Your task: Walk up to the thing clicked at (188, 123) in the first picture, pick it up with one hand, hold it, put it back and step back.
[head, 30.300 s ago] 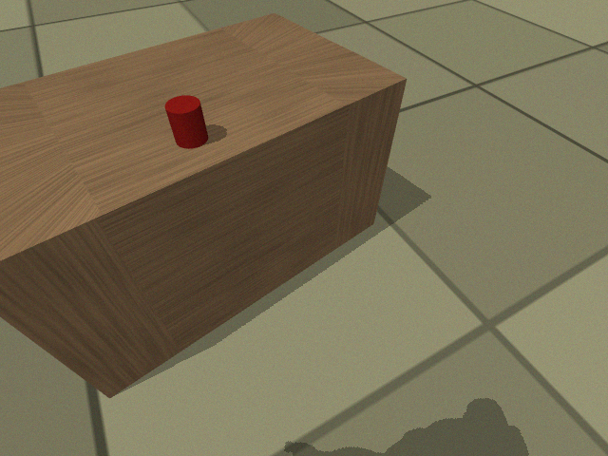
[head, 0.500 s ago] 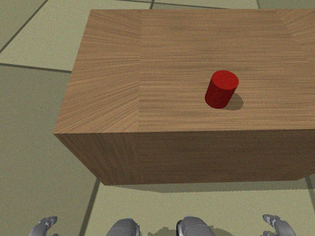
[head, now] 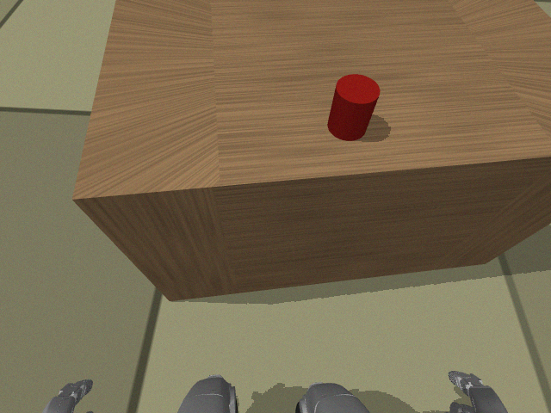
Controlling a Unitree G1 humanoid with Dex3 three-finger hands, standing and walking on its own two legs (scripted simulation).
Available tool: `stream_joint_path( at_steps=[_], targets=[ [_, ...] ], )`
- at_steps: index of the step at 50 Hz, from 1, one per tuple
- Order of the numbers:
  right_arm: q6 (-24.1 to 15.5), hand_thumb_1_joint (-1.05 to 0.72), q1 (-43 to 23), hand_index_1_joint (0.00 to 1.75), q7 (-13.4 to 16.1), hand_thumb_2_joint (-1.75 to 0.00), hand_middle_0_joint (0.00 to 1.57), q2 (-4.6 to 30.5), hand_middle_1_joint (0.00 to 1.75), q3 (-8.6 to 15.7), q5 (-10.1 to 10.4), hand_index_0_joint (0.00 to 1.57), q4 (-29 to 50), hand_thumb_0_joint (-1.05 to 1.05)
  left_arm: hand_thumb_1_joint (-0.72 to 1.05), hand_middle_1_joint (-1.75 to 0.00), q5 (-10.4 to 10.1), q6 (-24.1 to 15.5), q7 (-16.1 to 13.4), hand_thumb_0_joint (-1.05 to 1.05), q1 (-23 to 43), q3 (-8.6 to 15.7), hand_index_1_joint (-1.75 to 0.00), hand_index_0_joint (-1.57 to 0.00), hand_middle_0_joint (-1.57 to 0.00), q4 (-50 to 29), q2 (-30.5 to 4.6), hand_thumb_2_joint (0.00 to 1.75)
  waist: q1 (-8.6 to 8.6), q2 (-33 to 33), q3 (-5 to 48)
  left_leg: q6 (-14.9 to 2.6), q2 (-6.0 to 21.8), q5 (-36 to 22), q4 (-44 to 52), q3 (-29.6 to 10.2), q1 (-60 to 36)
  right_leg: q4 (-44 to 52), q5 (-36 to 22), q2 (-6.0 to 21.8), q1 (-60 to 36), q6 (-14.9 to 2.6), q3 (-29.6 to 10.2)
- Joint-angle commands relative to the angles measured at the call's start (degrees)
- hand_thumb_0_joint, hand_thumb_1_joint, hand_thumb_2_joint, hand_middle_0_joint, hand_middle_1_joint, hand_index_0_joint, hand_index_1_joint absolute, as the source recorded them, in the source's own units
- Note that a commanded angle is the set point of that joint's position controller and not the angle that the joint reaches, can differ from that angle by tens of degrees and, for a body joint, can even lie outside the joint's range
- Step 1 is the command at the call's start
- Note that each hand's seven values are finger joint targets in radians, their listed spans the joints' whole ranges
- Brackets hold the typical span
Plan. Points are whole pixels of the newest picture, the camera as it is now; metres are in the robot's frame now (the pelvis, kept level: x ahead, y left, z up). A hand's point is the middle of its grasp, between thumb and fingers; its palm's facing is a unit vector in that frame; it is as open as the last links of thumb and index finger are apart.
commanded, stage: step back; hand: right
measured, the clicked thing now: (352, 108) +0.63 -0.16 +0.00
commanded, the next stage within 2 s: none
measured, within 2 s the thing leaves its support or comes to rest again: neither
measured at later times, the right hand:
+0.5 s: hand out of the picture -0.01 -0.27 -0.12, palm faces -0.13 +0.90 -0.42, open 7.3 cm
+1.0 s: hand out of the picture -0.16 -0.34 -0.15, palm faces -0.11 +0.92 -0.37, open 7.3 cm
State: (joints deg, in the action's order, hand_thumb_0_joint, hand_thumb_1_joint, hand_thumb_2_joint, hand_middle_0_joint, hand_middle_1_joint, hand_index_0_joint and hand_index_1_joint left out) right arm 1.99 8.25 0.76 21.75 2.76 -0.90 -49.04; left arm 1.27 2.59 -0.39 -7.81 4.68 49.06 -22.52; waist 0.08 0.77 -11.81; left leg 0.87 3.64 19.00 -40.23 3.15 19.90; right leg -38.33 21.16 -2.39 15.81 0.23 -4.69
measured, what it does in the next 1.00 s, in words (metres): walks backwards: left foot, then right foot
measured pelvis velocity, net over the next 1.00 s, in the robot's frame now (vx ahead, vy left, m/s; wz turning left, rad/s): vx -0.26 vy -0.08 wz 0.06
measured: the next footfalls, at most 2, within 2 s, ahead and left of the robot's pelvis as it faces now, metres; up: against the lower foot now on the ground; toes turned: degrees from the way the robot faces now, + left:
left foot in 0.36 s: -0.06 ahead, +0.11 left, +0.00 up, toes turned +2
right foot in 0.74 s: -0.18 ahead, -0.18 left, +0.00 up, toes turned +4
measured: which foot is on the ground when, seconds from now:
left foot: down 0.00-0.02, up 0.04-0.34, down 0.36-0.76, up 0.78-1.00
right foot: down 0.00-0.40, up 0.42-0.72, down 0.74-1.00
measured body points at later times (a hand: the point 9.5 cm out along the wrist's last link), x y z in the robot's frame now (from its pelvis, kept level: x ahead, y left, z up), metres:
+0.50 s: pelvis -0.12 -0.01 +0.01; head -0.06 +0.01 +0.46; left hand -0.02 +0.30 -0.11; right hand +0.00 -0.32 -0.10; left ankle -0.10 +0.11 -0.72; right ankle -0.08 -0.14 -0.66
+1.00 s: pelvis -0.26 -0.08 +0.01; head -0.20 -0.10 +0.46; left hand -0.19 +0.25 -0.08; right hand -0.15 -0.39 -0.12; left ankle -0.30 +0.07 -0.66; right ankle -0.22 -0.19 -0.72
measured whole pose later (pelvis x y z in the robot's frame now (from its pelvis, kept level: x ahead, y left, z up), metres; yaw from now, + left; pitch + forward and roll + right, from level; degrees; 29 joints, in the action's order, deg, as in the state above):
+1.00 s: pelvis -0.26 -0.08 +0.01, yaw +4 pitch -1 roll +2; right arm 3.3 10.3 1.4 24.1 2.5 -0.3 -49.2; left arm 2.1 2.0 -1.1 -9.8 3.9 46.5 -20.2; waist -0.9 -2.5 -8.7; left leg 1.2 -5.1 28.4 -59.1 -7.7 23.6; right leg -35.6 15.3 0.7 19.2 -1.1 -1.1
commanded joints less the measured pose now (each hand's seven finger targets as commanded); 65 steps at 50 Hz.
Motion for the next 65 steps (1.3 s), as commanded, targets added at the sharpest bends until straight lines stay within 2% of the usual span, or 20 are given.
stream_joint_path(
  at_steps=[1, 2, 3, 7, 13, 18, 20, 22, 25, 33, 36, 38, 39, 40, 44, 50, 55, 59, 62, 65],
  targets=[
    [-0.3, -0.9, 0.2, 0.3, 0.7, -0.9, 0.2, 10.3, 0.3, 2.3, 1.6, 0.2, 4.7, 0.0, 0.9, -0.3, 1.5, -2.6, -0.8, 0.0, -4.4, 4.5, -0.3, -0.2, -0.2, -3.5, -15.1, 0.9, -0.97, 7.2, 17.8, -3.46, -2.0, -3.5, -8.5, -7.5, 5.1, 14.7, -29.9, 12.3, -14.5, -5.47, -16.4],
    [0.2, -0.9, -2.1, 0.3, 1.5, -0.9, 0.2, 10.3, 0.3, 2.4, 1.5, 0.2, 4.8, 0.0, 0.9, -0.3, 0.7, -2.1, -0.6, 0.0, -1.9, 4.6, -0.3, -0.2, -0.2, -4.9, -18.0, 0.9, -3.24, 12.9, 14.4, -1.85, -8.2, 18.5, -20.4, -7.2, 6.1, 16.9, -33.5, 22.5, -4.0, -16.34, -25.3],
    [0.5, -0.9, -1.0, 0.3, 1.9, -0.9, 0.2, 12.1, 0.3, 3.4, 1.1, 0.2, 3.9, 0.0, 0.9, -0.3, 1.2, -2.3, -0.6, 0.0, -0.2, 4.8, -0.3, -0.2, -0.2, -6.2, -18.5, 0.9, -2.86, 13.0, 11.4, -0.98, -6.4, 20.8, -27.8, -11.3, 3.4, 17.4, -32.9, 24.7, 2.7, -19.22, -28.5],
    [-0.2, -0.9, 2.7, 0.3, 1.7, -0.9, 0.2, 11.2, 0.3, 2.4, 1.6, 0.2, 1.7, 0.0, 0.9, -0.3, 0.3, -1.8, -1.0, 0.0, 2.3, 3.3, -0.3, -0.2, -0.2, -7.5, -11.3, 0.9, 0.09, 6.3, 12.4, -0.79, -9.8, 12.2, -27.9, -12.4, 7.9, 10.6, -41.0, 12.3, -6.2, -11.08, -8.5],
    [-1.3, -0.9, 2.7, 0.3, 2.0, -0.9, 0.2, 10.7, 0.3, 1.9, 0.7, 0.2, 3.1, 0.0, 0.9, -0.3, 0.7, -1.1, -1.6, 0.0, -2.4, 3.1, -0.3, -0.2, -0.2, -9.0, -10.6, 0.9, -3.03, 9.4, 15.7, 0.62, -6.1, 11.0, -8.5, -7.9, 8.2, 7.9, -40.9, 14.7, -16.0, -13.52, -10.7],
    [-2.2, -0.9, 7.4, 0.3, 1.1, -0.9, 0.2, 11.5, 0.3, 3.5, -0.8, 0.2, 1.5, 0.0, 0.9, -0.3, -0.3, 0.2, -0.7, 0.0, 0.9, 2.1, -0.3, -0.2, -0.2, -10.5, -11.2, 0.9, 0.25, 6.5, 17.6, -2.48, -3.7, -11.2, 17.5, -6.3, -9.4, 1.0, -24.8, 11.1, -4.2, -6.86, -7.5],
    [-2.2, -0.9, 2.6, 0.3, 0.6, -0.9, 0.2, 19.5, 0.3, 5.3, -1.8, 0.2, 3.3, 0.0, 0.9, -0.3, -0.6, 0.2, -0.7, 0.0, 0.6, 1.8, -0.3, -0.2, -0.2, -10.8, -8.5, 0.9, -0.23, -13.3, 15.6, -11.68, 15.0, -19.9, 21.8, -30.2, -14.0, -14.1, 10.0, -3.8, 14.4, -1.88, 0.7],
    [-2.5, -0.9, -0.2, 0.3, 1.1, -0.9, 0.2, 21.0, 0.3, 5.8, -1.3, 0.2, 4.2, 0.0, 0.9, -0.3, 0.4, 0.3, -1.5, 0.0, 2.6, 3.2, -0.3, -0.2, -0.2, -9.4, -12.1, 0.9, 1.19, -13.1, 11.3, -20.13, 22.7, -17.4, 23.3, -35.5, 0.0, -32.5, 14.7, -1.5, 8.7, -0.93, -7.2],
    [-2.5, -0.9, -5.2, 0.3, 1.0, -0.9, 0.2, 13.6, 0.3, 3.4, -1.4, 0.2, 5.5, 0.0, 0.9, -0.3, -0.8, 0.3, -0.5, 0.0, -4.2, 3.4, -0.3, -0.2, -0.2, -6.1, -10.5, 0.9, -3.65, -8.0, 10.3, -12.3, 9.4, -24.7, 18.4, -15.5, -4.5, -34.7, 6.8, -4.8, 12.1, -1.11, -7.2],
    [-1.2, -0.9, -0.3, 0.3, 0.8, -0.9, 0.2, 14.7, 0.3, 4.3, -0.8, 0.2, 5.7, 0.0, 0.9, -0.3, 0.0, -1.2, -0.3, 0.0, -5.5, 2.5, -0.3, -0.2, -0.2, -5.7, -8.8, 0.9, 0.04, -13.7, 16.9, -13.31, 10.5, -28.3, 10.3, -14.3, -17.9, -1.5, 7.1, 2.0, 5.1, 1.46, -0.3],
    [0.5, -0.9, -1.9, 0.3, 0.4, -0.9, 0.2, 15.2, 0.3, 4.0, 0.0, 0.2, 5.9, 0.0, 0.9, -0.3, 0.5, -2.0, -0.6, 0.0, -9.8, 2.6, -0.3, -0.2, -0.2, -1.8, -8.6, 0.9, -1.45, -11.2, 18.2, -9.81, 6.2, -23.3, 3.6, -11.2, -11.4, 20.0, -10.1, 0.1, -6.0, 0.39, 5.1],
    [0.5, -0.9, -1.1, 0.3, 0.3, -0.9, 0.2, 10.2, 0.3, 2.4, 0.9, 0.2, 7.3, 0.0, 0.9, -0.3, 1.6, -2.4, -0.6, 0.0, -9.0, 4.6, -0.3, -0.2, -0.2, -2.5, -15.8, 0.9, -1.18, 5.8, 15.7, -3.57, -5.1, 1.1, -6.1, -10.2, 9.0, 17.1, -14.6, 12.2, -11.8, -3.94, -15.4],
    [0.7, -0.9, -3.5, 0.3, 1.3, -0.9, 0.2, 10.8, 0.3, 3.0, 0.9, 0.2, 7.7, 0.0, 0.9, -0.3, 1.5, -1.9, -0.4, 0.0, -4.8, 5.5, -0.3, -0.2, -0.2, -4.6, -21.6, 0.9, -4.25, 16.1, 12.7, -1.18, -9.1, 16.7, -19.1, -9.1, 8.3, 21.3, -12.1, 24.3, 2.9, -14.98, -27.1],
    [0.9, -0.9, -3.5, 0.3, 1.5, -0.9, 0.2, 13.5, 0.3, 4.3, 0.9, 0.2, 6.9, 0.0, 0.9, -0.3, 1.1, -2.2, -0.8, 0.0, -1.1, 5.4, -0.3, -0.2, -0.2, -6.1, -21.4, 0.9, -3.02, 15.3, 7.0, -0.83, -5.7, 17.0, -27.8, -14.0, 4.2, 24.0, -10.0, 27.5, 14.5, -17.27, -31.0],
    [0.1, -0.9, 2.5, 0.3, 1.3, -0.9, 0.2, 10.9, 0.3, 2.4, 1.4, 0.2, 3.3, 0.0, 0.9, -0.3, 0.9, -2.1, -1.1, 0.0, 3.2, 3.7, -0.3, -0.2, -0.2, -6.7, -12.4, 0.9, 1.19, 7.3, 8.8, -0.67, -10.8, 7.8, -27.4, -12.6, 9.3, 11.4, -30.5, 12.6, -0.5, -8.65, -4.8],
    [-0.6, -0.9, 0.7, 0.3, 1.4, -0.9, 0.2, 9.7, 0.3, 2.0, 0.0, 0.2, 5.0, 0.0, 0.9, -0.3, 0.8, -1.4, -2.3, 0.0, -5.4, 3.6, -0.3, -0.2, -0.2, -6.5, -12.4, 0.9, -4.7, 10.3, 14.5, 0.79, -7.2, 12.0, -11.2, -8.8, 10.3, 7.8, -37.8, 17.4, -16.4, -12.39, -9.6],
    [-0.3, -0.9, 9.1, 0.3, 0.5, -0.9, 0.2, 11.3, 0.3, 3.7, -0.5, 0.2, 1.8, 0.0, 0.9, -0.3, -0.1, -0.4, -2.1, 0.0, 1.6, 2.6, -0.3, -0.2, -0.2, -8.8, -13.7, 0.9, -0.01, 9.2, 17.9, -2.34, -5.3, -2.1, 11.7, -4.1, -8.1, 3.6, -27.3, 16.6, -4.9, -8.68, -7.6],
    [-0.3, -0.9, 1.5, 0.3, -0.3, -0.9, 0.2, 21.6, 0.3, 5.7, -2.0, 0.2, 4.8, 0.0, 0.9, -0.3, -0.1, 0.0, -2.7, 0.0, 4.6, 2.9, -0.3, -0.2, -0.2, -8.4, -12.2, 0.9, 1.86, -13.8, 12.7, -19.53, 19.5, -15.6, 23.4, -36.2, 3.6, -30.0, 17.8, -1.2, 6.5, -0.61, -2.5],
    [-0.4, -0.9, -5.0, 0.3, 0.2, -0.9, 0.2, 14.1, 0.3, 3.5, -2.4, 0.2, 6.5, 0.0, 0.9, -0.3, -1.2, 0.2, -1.9, 0.0, -1.3, 2.8, -0.3, -0.2, -0.2, -4.9, -11.2, 0.9, -2.57, -7.8, 10.1, -14.26, 10.1, -22.5, 18.9, -18.5, 1.3, -36.6, 9.6, -3.5, 8.5, -1.23, -5.1],
    [0.0, -0.9, -3.7, 0.3, -0.1, -0.9, 0.2, 12.6, 0.3, 3.2, -1.6, 0.2, 5.9, 0.0, 0.9, -0.3, -0.8, -0.3, -1.6, 0.0, -3.5, 2.4, -0.3, -0.2, -0.2, -3.6, -10.1, 0.9, -2.1, -10.0, 9.5, -13.31, 7.8, -19.8, 17.6, -15.9, -4.1, -28.9, 8.0, -2.6, 9.4, 0.41, -2.3]
  ],
)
